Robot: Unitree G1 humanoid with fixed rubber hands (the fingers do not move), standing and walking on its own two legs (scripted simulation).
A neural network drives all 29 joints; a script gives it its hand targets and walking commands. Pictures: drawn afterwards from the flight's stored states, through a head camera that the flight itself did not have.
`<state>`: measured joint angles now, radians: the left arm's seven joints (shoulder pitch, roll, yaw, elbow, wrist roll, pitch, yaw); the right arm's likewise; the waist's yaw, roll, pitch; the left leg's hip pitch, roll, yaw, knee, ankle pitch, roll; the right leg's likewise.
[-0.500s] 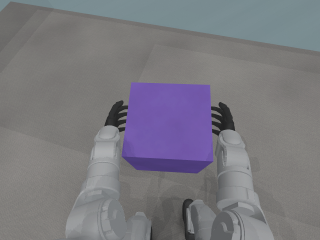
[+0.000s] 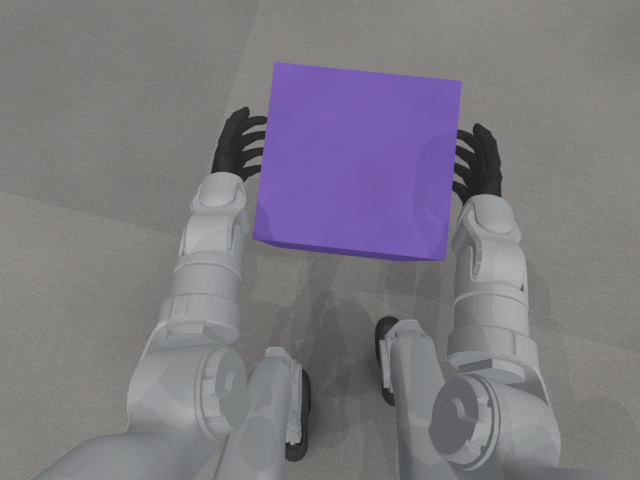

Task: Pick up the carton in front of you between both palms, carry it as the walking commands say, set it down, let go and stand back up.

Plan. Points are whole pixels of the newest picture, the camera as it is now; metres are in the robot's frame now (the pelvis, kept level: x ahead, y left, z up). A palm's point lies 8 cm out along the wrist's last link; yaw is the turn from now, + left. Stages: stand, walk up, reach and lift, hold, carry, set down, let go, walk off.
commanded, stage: set down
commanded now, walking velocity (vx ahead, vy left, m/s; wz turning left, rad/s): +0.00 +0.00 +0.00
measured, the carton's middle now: (350, 182) +0.47 -0.06 -0.16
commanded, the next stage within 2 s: none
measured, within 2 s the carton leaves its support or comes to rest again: rests again in 1.70 s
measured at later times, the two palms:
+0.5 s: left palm (259, 172) +0.52 +0.08 -0.23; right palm (441, 203) +0.45 -0.20 -0.24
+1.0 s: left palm (276, 177) +0.56 +0.08 -0.38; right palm (427, 198) +0.49 -0.21 -0.35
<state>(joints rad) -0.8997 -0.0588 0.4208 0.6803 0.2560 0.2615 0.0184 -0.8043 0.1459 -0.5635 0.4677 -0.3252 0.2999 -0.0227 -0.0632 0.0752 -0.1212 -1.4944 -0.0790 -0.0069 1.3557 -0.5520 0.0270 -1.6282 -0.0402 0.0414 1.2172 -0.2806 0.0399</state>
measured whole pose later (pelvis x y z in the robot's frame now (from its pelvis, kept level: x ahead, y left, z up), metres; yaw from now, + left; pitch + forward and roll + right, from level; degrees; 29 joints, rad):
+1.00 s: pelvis -0.03 +0.00 -0.20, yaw -1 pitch +47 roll -5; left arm -1.64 0.37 0.01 1.11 0.09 0.29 0.03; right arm -1.44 0.00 -0.70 0.74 -0.19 0.30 -0.13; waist -0.18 0.00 0.25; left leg -2.17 -0.12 -0.04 2.09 -0.73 0.02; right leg -2.29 -0.03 0.03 1.87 -0.39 0.08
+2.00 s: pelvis -0.04 +0.00 -0.23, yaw -2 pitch +41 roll -6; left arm -1.73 0.35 0.09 1.12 0.20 0.25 -0.10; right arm -1.56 -0.17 -0.78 0.97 -0.21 0.23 -0.01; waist -0.15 -0.07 0.39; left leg -2.20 -0.12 -0.05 2.24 -0.75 0.01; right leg -2.32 -0.01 0.02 1.99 -0.40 0.09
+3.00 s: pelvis -0.03 -0.01 -0.13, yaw -1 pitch +46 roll -3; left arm -1.72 0.58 -0.06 1.15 -0.04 0.28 -0.10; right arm -1.33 -0.09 -0.46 0.67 0.05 0.28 -0.22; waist -0.20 0.02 0.18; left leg -2.00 -0.05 -0.04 1.85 -0.65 0.01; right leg -2.11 -0.01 0.01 1.65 -0.34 0.05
